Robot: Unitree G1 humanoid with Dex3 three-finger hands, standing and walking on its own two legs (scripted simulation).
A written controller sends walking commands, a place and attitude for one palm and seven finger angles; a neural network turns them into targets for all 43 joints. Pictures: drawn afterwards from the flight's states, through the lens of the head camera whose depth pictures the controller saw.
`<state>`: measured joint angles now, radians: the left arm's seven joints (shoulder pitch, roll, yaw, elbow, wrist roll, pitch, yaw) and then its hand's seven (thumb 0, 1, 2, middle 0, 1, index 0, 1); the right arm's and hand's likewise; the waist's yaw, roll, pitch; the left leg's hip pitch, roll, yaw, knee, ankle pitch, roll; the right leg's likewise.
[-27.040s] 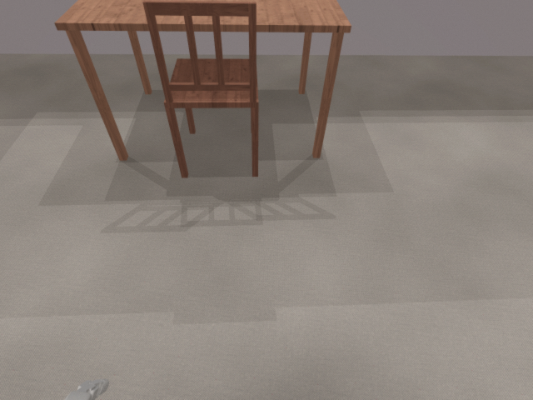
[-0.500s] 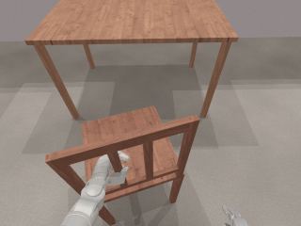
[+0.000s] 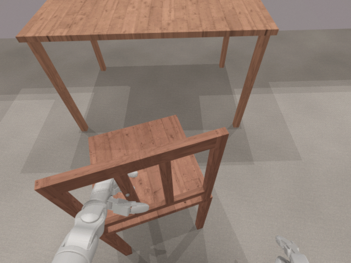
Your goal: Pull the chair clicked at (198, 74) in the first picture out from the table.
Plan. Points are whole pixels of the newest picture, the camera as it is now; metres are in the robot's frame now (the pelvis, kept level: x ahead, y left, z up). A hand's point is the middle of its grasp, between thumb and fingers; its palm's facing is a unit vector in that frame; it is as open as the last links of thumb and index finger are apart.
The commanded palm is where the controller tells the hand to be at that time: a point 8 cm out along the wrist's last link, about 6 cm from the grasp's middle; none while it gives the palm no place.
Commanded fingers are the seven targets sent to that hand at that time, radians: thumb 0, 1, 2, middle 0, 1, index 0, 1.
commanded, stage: open the thumb and straighten the fingers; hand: left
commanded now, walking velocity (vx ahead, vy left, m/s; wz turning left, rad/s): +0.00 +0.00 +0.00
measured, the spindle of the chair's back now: (130, 194) +0.30 +0.12 -0.08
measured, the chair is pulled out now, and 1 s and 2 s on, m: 0.60 0.60 0.60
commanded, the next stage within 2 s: draw the fingers out of the gap in 0.40 s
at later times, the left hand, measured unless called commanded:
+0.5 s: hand (125, 200) +0.28 +0.13 -0.05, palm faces -0.13 -0.98 -0.16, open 17.3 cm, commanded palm +0.26 +0.19 -0.02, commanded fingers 0.00 -0.55 0.20 0.00 0.00 0.00 0.00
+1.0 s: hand (112, 236) +0.20 +0.15 -0.04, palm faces -0.08 -0.98 -0.17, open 17.5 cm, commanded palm +0.17 +0.20 -0.02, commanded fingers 0.00 -0.55 0.20 0.00 0.00 0.00 0.00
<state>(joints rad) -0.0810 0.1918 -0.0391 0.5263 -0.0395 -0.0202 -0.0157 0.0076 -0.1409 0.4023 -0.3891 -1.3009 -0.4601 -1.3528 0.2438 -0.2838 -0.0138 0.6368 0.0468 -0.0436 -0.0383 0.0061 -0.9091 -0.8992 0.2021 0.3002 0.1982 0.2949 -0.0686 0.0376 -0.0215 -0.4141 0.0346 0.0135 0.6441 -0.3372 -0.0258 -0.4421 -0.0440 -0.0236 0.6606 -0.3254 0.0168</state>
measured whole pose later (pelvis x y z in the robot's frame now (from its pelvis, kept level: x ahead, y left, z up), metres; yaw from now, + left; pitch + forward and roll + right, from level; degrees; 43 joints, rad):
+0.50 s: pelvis +0.02 +0.00 -0.01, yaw +1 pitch +9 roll +0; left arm 0.09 0.20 -0.06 0.26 -0.05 0.10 -0.06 -0.01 -0.54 0.20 -0.03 -0.08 -0.03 -0.08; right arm 0.23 -0.28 0.00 0.57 0.04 -0.10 -0.06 0.01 -0.91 -0.90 0.20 0.30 0.20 0.30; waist -0.05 0.05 -0.08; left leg -0.49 0.03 -0.02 0.76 -0.42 -0.03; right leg -0.50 -0.05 -0.05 0.77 -0.42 0.02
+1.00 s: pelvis +0.01 +0.00 -0.02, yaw +2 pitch +8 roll +0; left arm 0.41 0.22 -0.07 -0.03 -0.04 0.11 -0.05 -0.02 -0.54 0.20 0.00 0.00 0.00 0.00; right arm 0.24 -0.24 0.02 0.52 0.03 -0.14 -0.08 0.01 -0.91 -0.90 0.20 0.30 0.20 0.30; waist -0.04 0.04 -0.10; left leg -0.56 0.02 -0.03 0.86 -0.45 -0.02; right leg -0.55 -0.06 -0.06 0.85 -0.44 0.02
